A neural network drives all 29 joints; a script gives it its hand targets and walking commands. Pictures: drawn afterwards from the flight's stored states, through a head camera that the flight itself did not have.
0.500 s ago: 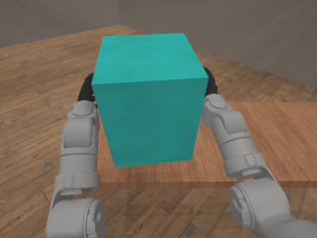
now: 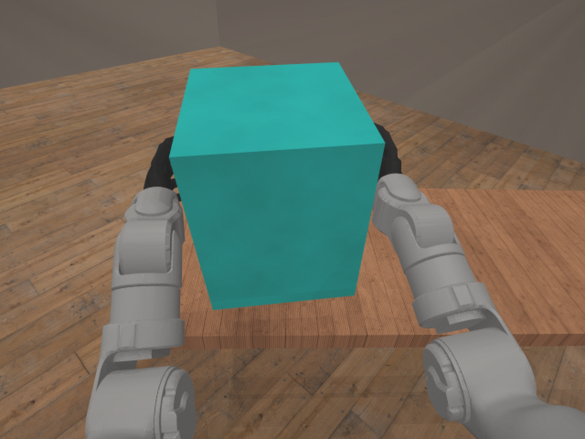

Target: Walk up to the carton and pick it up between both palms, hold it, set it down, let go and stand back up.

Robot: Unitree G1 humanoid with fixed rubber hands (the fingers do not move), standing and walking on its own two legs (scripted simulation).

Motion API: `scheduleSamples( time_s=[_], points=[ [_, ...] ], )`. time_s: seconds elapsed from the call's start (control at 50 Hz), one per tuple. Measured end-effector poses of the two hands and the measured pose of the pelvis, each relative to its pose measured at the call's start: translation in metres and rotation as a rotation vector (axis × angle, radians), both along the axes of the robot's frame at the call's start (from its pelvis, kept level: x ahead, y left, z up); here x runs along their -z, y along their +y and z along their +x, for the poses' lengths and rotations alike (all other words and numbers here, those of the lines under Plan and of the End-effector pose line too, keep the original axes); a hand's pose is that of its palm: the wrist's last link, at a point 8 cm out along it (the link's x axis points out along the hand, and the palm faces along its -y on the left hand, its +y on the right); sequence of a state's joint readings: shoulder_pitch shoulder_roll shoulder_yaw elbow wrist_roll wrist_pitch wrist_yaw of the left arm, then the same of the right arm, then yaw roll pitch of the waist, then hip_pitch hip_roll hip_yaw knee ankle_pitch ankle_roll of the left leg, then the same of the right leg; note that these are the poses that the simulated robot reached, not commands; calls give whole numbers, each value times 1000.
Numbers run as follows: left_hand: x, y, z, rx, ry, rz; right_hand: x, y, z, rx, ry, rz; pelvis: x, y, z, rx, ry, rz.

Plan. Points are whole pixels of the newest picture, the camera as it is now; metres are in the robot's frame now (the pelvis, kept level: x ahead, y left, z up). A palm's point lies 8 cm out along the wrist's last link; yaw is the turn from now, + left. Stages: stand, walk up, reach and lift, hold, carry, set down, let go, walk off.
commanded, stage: hold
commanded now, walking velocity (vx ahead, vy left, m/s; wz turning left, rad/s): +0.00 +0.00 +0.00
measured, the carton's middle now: (275, 186) +0.39 +0.00 +0.20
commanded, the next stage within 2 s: set down in 0.58 s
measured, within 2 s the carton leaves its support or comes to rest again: neither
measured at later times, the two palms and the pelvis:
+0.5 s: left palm (162, 193) +0.36 +0.15 +0.21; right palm (386, 178) +0.37 -0.14 +0.22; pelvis +0.00 +0.00 +0.00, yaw +0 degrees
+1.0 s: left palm (161, 196) +0.38 +0.16 +0.20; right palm (373, 188) +0.38 -0.13 +0.20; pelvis +0.01 +0.00 +0.00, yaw +0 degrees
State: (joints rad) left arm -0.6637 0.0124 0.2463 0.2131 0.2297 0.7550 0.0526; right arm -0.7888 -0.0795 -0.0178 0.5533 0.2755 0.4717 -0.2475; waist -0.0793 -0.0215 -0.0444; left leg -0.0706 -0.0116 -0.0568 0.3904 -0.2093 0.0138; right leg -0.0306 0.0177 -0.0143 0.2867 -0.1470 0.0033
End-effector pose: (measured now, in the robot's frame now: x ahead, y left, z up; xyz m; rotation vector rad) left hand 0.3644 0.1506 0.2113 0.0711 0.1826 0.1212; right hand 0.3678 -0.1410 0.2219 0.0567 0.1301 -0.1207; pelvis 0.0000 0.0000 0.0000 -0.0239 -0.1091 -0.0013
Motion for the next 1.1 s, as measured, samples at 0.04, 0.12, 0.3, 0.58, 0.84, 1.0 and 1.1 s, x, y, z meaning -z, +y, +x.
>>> scheduleSamples(
  time_s=[0.04, 0.12, 0.3, 0.58, 0.84, 1.0, 1.1],
  points=[
    [-1, 0, 0, 0, -4, 5, 0, 0, 0, -1, -4, 1, 0, 0, 0, -1, 2, 0],
    [-3, 0, -2, 0, -12, 10, -1, 0, -1, -1, -12, 8, 0, 0, -1, -1, 2, 0],
    [-4, -1, -2, 0, -4, 1, -2, -1, -2, 2, -4, 6, 0, 0, -2, 1, -2, 2],
    [-2, -1, 0, -1, 0, 1, -4, -1, 1, -1, 0, -3, 0, -2, -3, 0, 8, 2],
    [-12, 2, 8, -3, -81, -8, -10, 3, 8, -3, -91, -6, 0, -3, 1, -7, -18, 6],
    [15, 5, 17, 3, -37, 12, 24, 6, 15, -2, -68, -36, -1, -4, 6, -8, -49, 12],
    [38, 7, 18, -3, -28, 13, 49, 8, 17, -5, -67, -42, -1, -5, 9, -16, -37, 7]
  ],
)
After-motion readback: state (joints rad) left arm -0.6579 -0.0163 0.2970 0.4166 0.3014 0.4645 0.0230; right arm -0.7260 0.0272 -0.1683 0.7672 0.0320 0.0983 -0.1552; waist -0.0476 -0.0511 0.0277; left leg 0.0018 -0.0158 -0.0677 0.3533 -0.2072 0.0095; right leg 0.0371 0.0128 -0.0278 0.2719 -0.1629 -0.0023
